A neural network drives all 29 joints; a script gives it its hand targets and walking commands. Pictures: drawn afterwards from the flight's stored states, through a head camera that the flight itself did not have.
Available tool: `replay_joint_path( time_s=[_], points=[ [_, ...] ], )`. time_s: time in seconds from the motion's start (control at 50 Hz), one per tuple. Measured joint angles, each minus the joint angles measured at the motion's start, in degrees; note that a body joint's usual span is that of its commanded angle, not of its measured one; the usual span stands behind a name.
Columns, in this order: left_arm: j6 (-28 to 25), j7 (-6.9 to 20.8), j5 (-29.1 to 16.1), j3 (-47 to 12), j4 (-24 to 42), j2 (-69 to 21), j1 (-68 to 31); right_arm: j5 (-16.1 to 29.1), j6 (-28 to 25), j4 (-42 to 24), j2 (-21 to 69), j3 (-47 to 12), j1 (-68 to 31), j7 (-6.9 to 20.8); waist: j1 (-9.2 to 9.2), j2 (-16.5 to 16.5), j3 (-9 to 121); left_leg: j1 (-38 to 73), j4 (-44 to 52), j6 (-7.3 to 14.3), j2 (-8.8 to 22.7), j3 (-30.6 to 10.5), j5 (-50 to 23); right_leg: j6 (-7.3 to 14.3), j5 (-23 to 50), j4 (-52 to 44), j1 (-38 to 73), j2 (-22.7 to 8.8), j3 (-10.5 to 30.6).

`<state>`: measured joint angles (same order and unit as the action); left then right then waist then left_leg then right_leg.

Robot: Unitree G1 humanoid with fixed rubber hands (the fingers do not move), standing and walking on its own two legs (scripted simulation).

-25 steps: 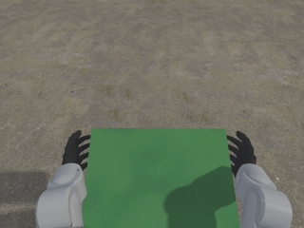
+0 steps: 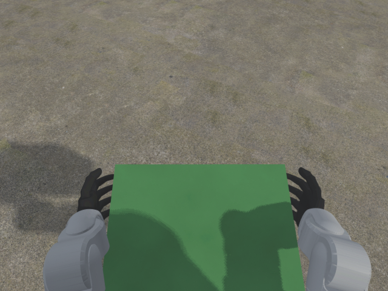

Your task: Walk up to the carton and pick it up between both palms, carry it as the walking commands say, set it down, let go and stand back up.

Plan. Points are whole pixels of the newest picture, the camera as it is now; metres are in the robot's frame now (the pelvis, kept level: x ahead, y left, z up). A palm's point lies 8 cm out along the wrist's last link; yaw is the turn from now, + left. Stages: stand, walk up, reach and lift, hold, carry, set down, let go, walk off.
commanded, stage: carry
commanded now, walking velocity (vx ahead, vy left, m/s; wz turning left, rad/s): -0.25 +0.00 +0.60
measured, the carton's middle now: (198, 228) +0.25 +0.00 -0.02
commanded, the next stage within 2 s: none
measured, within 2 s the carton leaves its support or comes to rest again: neither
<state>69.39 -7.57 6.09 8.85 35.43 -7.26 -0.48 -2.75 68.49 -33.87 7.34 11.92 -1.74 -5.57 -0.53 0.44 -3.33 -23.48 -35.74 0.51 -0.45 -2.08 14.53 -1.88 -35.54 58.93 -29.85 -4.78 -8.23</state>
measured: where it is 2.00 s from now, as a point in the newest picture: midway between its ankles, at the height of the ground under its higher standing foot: outside the picture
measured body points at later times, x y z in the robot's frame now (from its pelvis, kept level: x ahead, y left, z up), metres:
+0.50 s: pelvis -0.12 -0.02 +0.01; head -0.09 -0.06 +0.46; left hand +0.09 +0.20 +0.12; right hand +0.17 -0.17 +0.09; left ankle -0.14 +0.15 -0.62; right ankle -0.15 -0.08 -0.73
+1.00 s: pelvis -0.21 +0.02 +0.01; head -0.20 +0.01 +0.46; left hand -0.01 +0.25 +0.10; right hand +0.08 -0.11 +0.09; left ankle -0.19 +0.13 -0.73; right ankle -0.22 -0.06 -0.71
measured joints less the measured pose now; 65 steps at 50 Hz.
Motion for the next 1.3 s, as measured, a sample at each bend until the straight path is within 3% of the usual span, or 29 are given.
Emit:
replay_joint_path(
  time_s=[0.14, 0.2, 0.24, 0.26, 0.3, 0.36, 0.42, 0.58, 0.66, 0.72, 0.78, 0.9, 0.96, 1.02, 1.04, 1.08, 1.12, 1.2, 1.3],
  points=[
    [-1.2, 0.0, 0.0, -0.4, 0.0, 0.0, -0.1, -0.4, -1.4, 0.0, 0.0, 0.0, 0.1, 0.3, 0.46, 1.9, 0.5, -0.1, 6.0, 0.0, 0.0, -2.3, -6.8, 0.3, 2.1, -4.1, 5.4, 6.9, 0.3],
    [-1.4, 0.0, 0.0, -0.4, 0.1, 0.0, -0.2, -0.5, -1.4, 0.0, 0.0, 0.0, -0.2, 0.4, 0.53, 2.9, 1.5, -0.3, 10.2, -0.7, -0.2, -3.4, -10.8, 1.1, 4.0, -16.6, 13.1, 8.9, 0.4],
    [-1.6, 0.0, 0.0, -0.4, 0.1, 0.0, -0.4, -0.6, -1.4, -0.2, -0.1, 0.0, -0.5, 0.4, 0.61, 1.7, 2.6, -1.9, 9.6, -1.0, -2.0, -3.1, -10.8, 1.8, 9.9, -28.5, 20.7, 7.4, 0.6],
    [-2.0, 0.0, 0.0, -0.4, -0.1, 0.0, -0.5, -0.8, -1.4, -0.2, -0.1, 0.1, -1.0, 0.4, 0.52, 1.5, 2.7, -4.3, 4.8, -1.0, -2.6, -2.9, -5.8, 4.8, 14.8, -30.0, 21.5, 6.5, -0.5],
    [-1.6, -0.1, 0.0, -0.9, -0.8, -0.1, -0.5, -0.8, -0.9, -0.1, -0.1, 0.6, -0.1, 0.4, 0.03, 2.2, 2.5, -8.4, -8.9, -1.1, -2.6, -2.4, 3.7, 7.0, 14.4, -29.5, 22.2, 6.6, -2.5],
    [0.2, -0.1, 0.0, -0.8, -1.0, -0.1, -0.1, -0.8, 0.5, -0.2, -0.1, 0.6, 0.7, 0.4, 0.03, 1.3, 2.4, -12.5, -27.8, -1.0, -2.5, -1.1, 7.1, 6.9, 13.2, -29.5, 22.5, 4.6, -3.4],
    [0.2, -0.1, 0.0, -0.8, -1.0, -0.1, 0.1, -0.8, 1.0, -0.2, -0.1, 0.6, 0.3, 0.2, -0.02, 0.5, 2.6, -12.6, -35.0, -1.0, -2.3, -1.2, 6.9, 6.3, 14.0, -29.5, 21.5, 1.8, -3.8],
    [-1.4, -0.1, 0.0, -0.6, -1.0, -0.1, 0.1, -0.8, 1.1, -0.3, -0.1, 0.6, -2.0, -0.5, -0.04, 0.6, 2.6, -7.8, -24.7, -1.0, -1.1, 0.8, 5.4, 5.1, 16.6, -29.5, 17.1, -1.7, -7.2],
    [-1.3, -0.1, 0.0, -0.6, -1.0, -0.1, 0.1, -0.8, 1.1, -0.3, -0.1, 0.6, -2.0, -0.4, -0.08, 0.3, 3.1, -2.7, -12.6, -1.0, -1.0, 1.9, 4.5, 4.3, 17.1, -27.9, 14.8, -2.2, -8.2],
    [-1.0, -0.1, 0.0, -0.6, -1.0, -0.1, 0.1, -0.8, 1.1, -0.3, -0.1, 0.6, -1.7, -0.3, -0.11, 0.1, 4.4, 3.1, 1.2, -0.7, -0.8, 2.1, -2.0, 3.4, 15.5, -22.4, 11.1, -2.7, -8.2],
    [-0.4, -0.1, 0.0, -0.4, -1.1, 0.0, 0.1, -0.8, 0.4, 0.7, 0.0, 0.5, -1.0, 0.3, 0.00, -0.6, 4.2, 2.5, 0.8, 0.5, -1.1, 2.1, 2.7, 2.0, 4.3, -12.5, 6.4, -1.6, -3.5],
    [0.5, -0.2, 0.0, -0.5, -1.0, 0.0, 0.1, -0.8, -0.1, 0.7, 0.0, 0.4, 0.5, 0.8, 0.06, 0.0, 4.6, 2.5, 4.1, 1.1, -1.0, 1.8, -1.3, 1.7, 2.9, -8.8, 4.4, 1.7, -0.8],
    [0.3, -0.2, 0.0, -0.5, -1.0, 0.0, 0.1, -0.8, -0.3, 0.7, 0.0, 0.4, 0.5, 0.8, 0.10, 0.7, 5.2, 2.5, 5.5, 1.1, -1.1, 1.8, -2.9, 1.7, 4.0, -10.7, 6.8, 3.5, -0.8],
    [0.2, -0.2, 0.0, -0.5, -1.0, 0.0, 0.1, -0.8, -0.3, 0.7, 0.0, 0.3, 0.5, 0.7, 0.17, 0.9, 5.9, 2.4, 5.7, 1.0, -1.5, 2.0, -3.8, 1.7, 10.3, -23.5, 14.5, 4.7, -0.6],
    [0.1, -0.2, 0.0, -0.5, -1.0, 0.0, 0.1, -0.8, -0.3, 0.7, 0.0, 0.3, 0.3, 0.7, 0.28, 0.7, 6.0, 2.1, 5.1, 0.8, -1.7, 2.1, -3.8, 2.7, 14.4, -27.0, 16.3, 4.5, -0.7],
    [0.0, -0.1, 0.0, -0.7, -1.5, 0.0, 0.1, -1.1, -0.2, 0.8, -0.1, 0.3, 0.6, 0.5, 0.29, 0.7, 5.9, 0.7, -0.8, 0.7, -1.7, 2.1, 2.0, 5.3, 16.8, -27.3, 16.9, 4.6, -1.4],
    [0.5, -0.1, 0.0, -0.7, -1.6, 0.0, 0.1, -1.1, 0.2, 0.8, -0.1, 0.3, 0.8, 0.5, 0.29, 0.2, 5.9, -1.1, -9.3, 0.7, -1.6, 2.1, 5.3, 6.5, 16.5, -27.3, 17.2, 4.2, -1.5],
    [0.6, -0.1, 0.0, -0.7, -1.8, 0.0, 0.1, -1.4, 0.6, 0.9, -0.1, 0.3, 0.4, 0.4, 0.24, 0.1, 6.0, -2.0, -18.3, 0.7, -1.6, 2.0, 5.5, 6.5, 17.0, -27.3, 16.6, 2.7, -1.6],
    [0.1, -0.1, 0.0, -0.6, -1.8, 0.0, 0.1, -1.4, 0.9, 0.9, -0.1, 0.3, -0.5, 0.1, 0.22, 0.3, 6.2, -1.7, -16.7, 0.7, -1.6, 2.0, 5.5, 6.1, 18.6, -27.3, 13.9, 1.9, -2.1]
  ],
)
